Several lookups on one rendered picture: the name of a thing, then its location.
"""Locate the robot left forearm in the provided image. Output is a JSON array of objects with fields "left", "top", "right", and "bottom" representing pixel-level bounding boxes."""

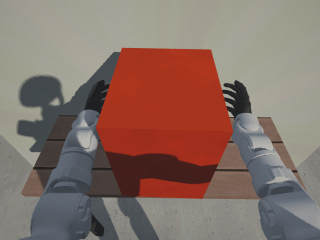
[{"left": 30, "top": 109, "right": 100, "bottom": 234}]

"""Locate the left robot hand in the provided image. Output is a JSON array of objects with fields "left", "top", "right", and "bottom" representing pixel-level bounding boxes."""
[{"left": 84, "top": 80, "right": 110, "bottom": 115}]

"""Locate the right robot hand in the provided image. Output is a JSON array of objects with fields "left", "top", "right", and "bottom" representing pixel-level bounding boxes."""
[{"left": 222, "top": 80, "right": 252, "bottom": 119}]

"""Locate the carton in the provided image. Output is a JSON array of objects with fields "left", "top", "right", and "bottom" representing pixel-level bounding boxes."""
[{"left": 96, "top": 48, "right": 233, "bottom": 199}]

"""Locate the left robot upper arm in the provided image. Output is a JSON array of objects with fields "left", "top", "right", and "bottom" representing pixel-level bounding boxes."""
[{"left": 19, "top": 193, "right": 92, "bottom": 240}]

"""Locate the robot right forearm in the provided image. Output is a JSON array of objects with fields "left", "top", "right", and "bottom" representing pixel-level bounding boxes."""
[{"left": 231, "top": 113, "right": 320, "bottom": 212}]

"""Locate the table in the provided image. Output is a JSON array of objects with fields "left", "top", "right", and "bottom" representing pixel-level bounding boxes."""
[{"left": 21, "top": 115, "right": 307, "bottom": 236}]

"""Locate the right robot upper arm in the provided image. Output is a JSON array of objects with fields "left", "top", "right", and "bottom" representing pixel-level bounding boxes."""
[{"left": 258, "top": 191, "right": 320, "bottom": 240}]

